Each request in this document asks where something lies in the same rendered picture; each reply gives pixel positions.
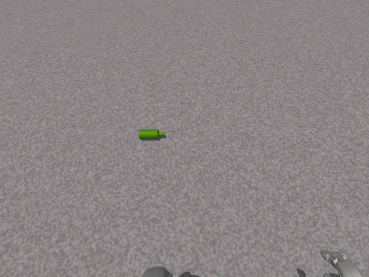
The bottle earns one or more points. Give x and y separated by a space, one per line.
150 134

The right robot hand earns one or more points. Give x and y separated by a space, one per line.
338 261

